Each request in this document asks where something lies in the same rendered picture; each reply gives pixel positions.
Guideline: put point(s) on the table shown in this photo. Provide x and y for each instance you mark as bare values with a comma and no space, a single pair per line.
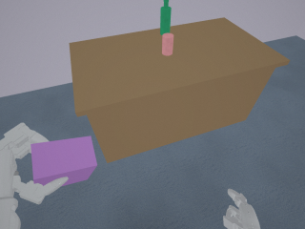
138,99

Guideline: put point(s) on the left robot forearm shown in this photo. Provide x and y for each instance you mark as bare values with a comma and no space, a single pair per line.
8,218

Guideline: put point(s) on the sponge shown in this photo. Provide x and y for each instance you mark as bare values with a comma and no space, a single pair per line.
73,158

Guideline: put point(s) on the left robot hand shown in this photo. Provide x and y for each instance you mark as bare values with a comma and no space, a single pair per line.
16,144

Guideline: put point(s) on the right robot hand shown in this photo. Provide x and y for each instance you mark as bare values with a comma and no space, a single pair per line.
242,218

